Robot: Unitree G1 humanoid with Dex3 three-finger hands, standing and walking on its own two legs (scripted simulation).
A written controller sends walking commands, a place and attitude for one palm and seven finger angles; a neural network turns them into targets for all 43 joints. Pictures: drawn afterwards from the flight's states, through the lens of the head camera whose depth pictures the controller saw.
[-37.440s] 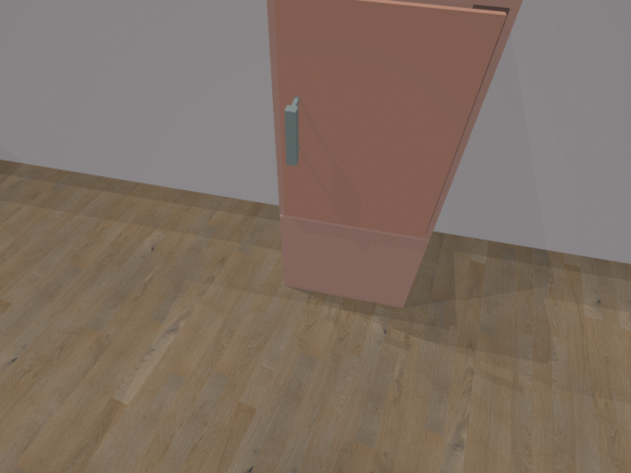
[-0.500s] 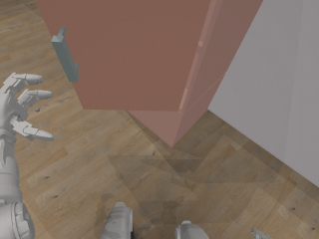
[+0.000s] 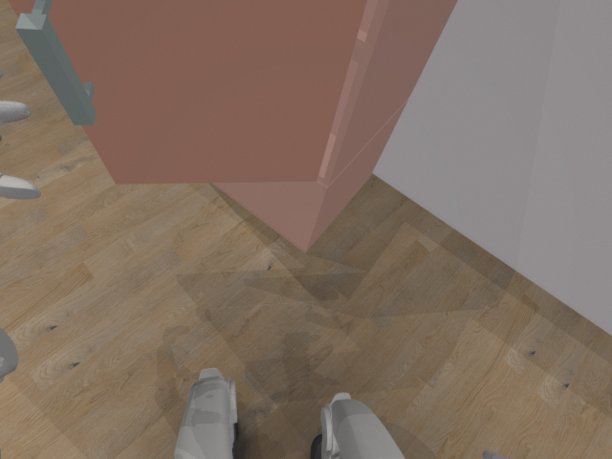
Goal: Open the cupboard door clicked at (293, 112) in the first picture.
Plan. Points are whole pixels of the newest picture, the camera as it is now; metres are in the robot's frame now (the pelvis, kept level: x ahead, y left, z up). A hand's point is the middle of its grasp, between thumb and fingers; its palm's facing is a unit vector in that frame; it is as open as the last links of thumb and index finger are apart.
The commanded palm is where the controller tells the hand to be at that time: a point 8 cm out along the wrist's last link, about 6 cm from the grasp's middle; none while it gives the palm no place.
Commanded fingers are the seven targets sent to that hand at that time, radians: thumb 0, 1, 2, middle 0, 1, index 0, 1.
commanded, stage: move the hooked fingers beside the handle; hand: left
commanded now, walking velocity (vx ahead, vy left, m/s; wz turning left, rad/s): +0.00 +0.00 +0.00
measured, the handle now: (65, 63) +0.58 +0.31 +0.08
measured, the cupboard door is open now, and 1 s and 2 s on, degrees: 43 43 43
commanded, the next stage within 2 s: slide the fingers in behind the handle in 1.56 s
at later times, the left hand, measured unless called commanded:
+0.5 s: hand out of the picture +0.53 +0.36 +0.09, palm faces +0.10 -0.99 +0.00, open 14.0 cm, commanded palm +0.53 +0.38 +0.09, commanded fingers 0.00 -0.50 0.30 -0.30 -1.20 -0.30 -1.20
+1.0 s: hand out of the picture +0.52 +0.36 +0.09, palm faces +0.11 -0.99 +0.00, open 14.0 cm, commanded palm +0.53 +0.37 +0.08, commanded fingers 0.00 -0.50 0.30 -0.30 -1.20 -0.30 -1.20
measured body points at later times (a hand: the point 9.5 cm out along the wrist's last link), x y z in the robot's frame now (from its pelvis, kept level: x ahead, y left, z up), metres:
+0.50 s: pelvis +0.00 +0.02 -0.02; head +0.18 +0.07 +0.39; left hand +0.51 +0.41 +0.10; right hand +0.01 -0.26 -0.10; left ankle +0.09 +0.12 -0.63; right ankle -0.01 -0.13 -0.63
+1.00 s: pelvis +0.01 +0.02 -0.01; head +0.18 +0.08 +0.40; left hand +0.51 +0.42 +0.09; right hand +0.02 -0.25 -0.09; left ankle +0.09 +0.12 -0.63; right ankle -0.01 -0.13 -0.63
